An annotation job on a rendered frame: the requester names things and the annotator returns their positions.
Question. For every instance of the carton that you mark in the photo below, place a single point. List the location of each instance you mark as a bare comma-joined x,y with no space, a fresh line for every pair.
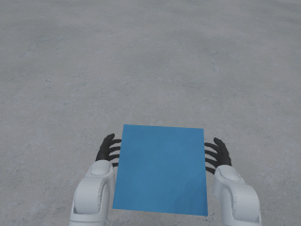
162,169

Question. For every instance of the right robot hand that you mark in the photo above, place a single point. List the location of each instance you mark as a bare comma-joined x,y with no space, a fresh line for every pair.
222,155

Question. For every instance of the left robot forearm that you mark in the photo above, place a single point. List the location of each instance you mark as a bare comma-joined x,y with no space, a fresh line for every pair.
91,197

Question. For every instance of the right robot forearm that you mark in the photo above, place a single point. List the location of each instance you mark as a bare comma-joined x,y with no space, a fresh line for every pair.
240,203

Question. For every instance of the left robot hand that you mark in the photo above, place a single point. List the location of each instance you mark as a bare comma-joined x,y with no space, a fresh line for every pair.
103,153

